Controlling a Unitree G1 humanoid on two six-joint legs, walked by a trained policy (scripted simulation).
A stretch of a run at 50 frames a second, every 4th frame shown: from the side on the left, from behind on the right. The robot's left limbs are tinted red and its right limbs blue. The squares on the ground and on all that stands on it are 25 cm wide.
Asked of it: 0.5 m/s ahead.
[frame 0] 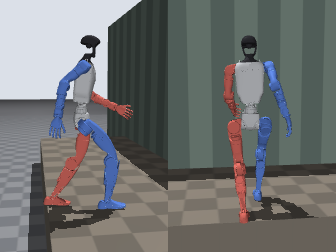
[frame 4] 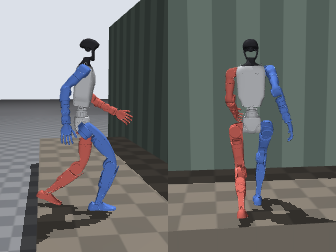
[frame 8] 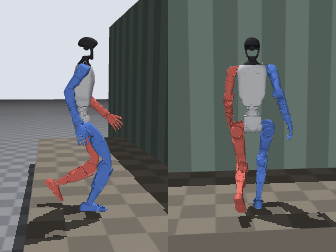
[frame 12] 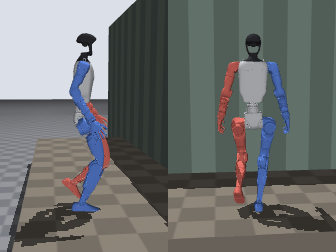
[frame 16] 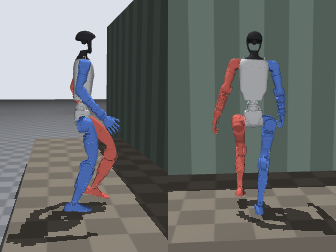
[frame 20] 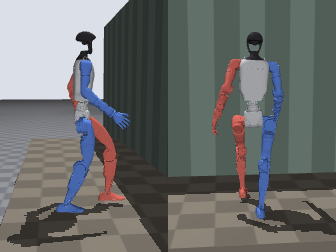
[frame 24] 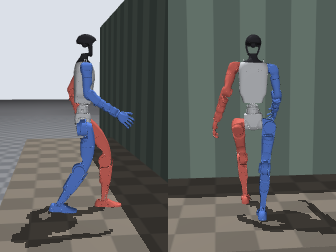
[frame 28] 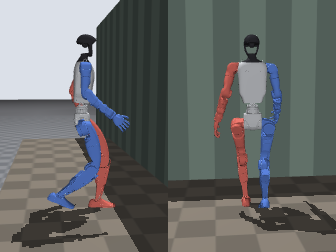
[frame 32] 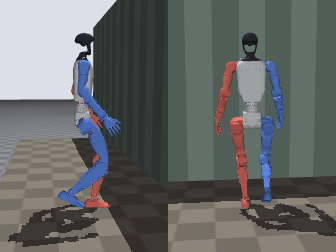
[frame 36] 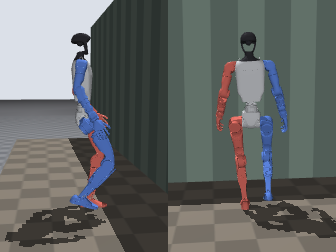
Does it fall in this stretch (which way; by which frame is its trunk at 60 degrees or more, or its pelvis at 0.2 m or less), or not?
no
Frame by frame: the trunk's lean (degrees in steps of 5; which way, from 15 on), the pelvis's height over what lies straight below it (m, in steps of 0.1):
0: 10, 0.7
4: 5, 0.7
8: 5, 0.7
12: 5, 0.7
16: 5, 0.8
20: 5, 0.8
24: 5, 0.7
28: 5, 0.7
32: 5, 0.8
36: 5, 0.8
